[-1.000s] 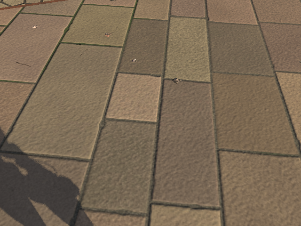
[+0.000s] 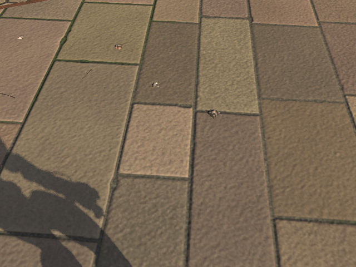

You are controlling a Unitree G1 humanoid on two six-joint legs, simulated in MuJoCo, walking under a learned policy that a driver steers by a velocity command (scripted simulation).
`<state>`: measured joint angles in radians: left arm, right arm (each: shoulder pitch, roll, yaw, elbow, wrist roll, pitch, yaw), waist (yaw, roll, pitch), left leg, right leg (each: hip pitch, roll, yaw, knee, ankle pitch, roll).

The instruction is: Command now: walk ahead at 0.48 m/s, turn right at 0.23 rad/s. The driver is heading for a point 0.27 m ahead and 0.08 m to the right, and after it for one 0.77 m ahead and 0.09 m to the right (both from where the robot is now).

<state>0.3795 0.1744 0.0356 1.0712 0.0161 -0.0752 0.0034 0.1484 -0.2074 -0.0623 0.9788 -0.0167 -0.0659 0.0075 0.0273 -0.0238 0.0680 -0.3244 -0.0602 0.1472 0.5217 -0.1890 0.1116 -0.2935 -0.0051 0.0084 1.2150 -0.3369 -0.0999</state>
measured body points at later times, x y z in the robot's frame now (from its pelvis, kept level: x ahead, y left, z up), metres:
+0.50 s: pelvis +0.27 -0.05 -0.01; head +0.31 -0.06 +0.44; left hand +0.48 +0.14 -0.13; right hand +0.17 -0.28 -0.16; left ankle +0.10 +0.07 -0.65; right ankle +0.34 -0.11 -0.73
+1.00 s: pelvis +0.56 -0.11 -0.01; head +0.59 -0.11 +0.44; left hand +0.57 +0.15 -0.16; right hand +0.66 -0.37 -0.13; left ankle +0.67 -0.08 -0.73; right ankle +0.35 -0.11 -0.71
